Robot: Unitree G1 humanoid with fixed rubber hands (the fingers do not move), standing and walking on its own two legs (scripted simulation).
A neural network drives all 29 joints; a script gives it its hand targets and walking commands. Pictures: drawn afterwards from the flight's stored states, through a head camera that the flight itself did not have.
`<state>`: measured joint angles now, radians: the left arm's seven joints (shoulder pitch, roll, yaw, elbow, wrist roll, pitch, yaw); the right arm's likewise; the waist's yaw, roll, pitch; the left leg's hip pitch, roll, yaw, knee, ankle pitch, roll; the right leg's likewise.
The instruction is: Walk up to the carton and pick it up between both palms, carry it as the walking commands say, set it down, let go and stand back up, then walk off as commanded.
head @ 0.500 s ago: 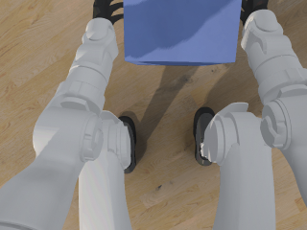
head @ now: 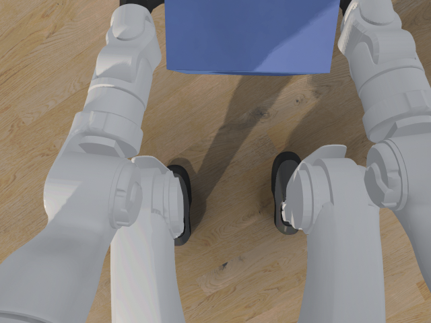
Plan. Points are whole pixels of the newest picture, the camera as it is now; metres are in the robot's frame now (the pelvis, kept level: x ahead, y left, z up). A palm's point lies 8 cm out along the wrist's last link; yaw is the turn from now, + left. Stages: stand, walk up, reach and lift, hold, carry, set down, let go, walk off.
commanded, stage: reach and lift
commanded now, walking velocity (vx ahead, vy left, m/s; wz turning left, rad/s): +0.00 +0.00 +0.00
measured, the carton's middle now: (242, 8) +0.55 -0.03 -0.23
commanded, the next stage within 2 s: none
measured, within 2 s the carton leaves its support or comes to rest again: neither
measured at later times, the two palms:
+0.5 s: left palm (127, 8) +0.52 +0.12 -0.11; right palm out of the picture +0.53 -0.18 -0.13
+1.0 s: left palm (90, 1) +0.50 +0.13 -0.03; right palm out of the picture +0.52 -0.17 -0.05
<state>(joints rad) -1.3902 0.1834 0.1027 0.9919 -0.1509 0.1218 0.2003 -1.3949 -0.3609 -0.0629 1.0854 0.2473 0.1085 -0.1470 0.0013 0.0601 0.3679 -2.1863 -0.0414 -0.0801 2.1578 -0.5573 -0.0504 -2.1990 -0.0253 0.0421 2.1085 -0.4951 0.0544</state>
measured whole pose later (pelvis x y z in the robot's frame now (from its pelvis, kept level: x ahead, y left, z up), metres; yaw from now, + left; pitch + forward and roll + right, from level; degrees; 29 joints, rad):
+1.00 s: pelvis -0.03 -0.01 +0.04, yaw +0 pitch +20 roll +1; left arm -1.24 0.08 0.36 0.52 -0.02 0.43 0.16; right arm -1.37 -0.28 -0.17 0.74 0.07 0.43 -0.14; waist 0.00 0.06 0.52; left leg -1.85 -0.05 -0.08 2.06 -0.55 -0.07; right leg -1.90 0.00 0.06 2.04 -0.48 0.04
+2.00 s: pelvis +0.06 -0.01 +0.18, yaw +1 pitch +40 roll +3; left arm -0.69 -0.12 0.40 0.52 0.18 0.38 0.04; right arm -0.73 0.02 -0.33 0.60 -0.19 0.41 -0.07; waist 0.00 0.06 -0.37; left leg -1.69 -0.07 -0.07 1.56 -0.57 -0.07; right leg -1.74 0.00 0.08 1.57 -0.53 0.04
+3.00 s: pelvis +0.10 -0.01 +0.32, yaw -1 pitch +24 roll +2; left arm -0.38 -0.19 0.36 0.44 0.18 0.38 0.03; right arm -0.44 0.10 -0.31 0.53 -0.19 0.42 -0.06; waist 0.00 0.05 -0.24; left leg -0.96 -0.03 -0.07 0.93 -0.39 -0.05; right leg -1.02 0.00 0.08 0.95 -0.35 0.03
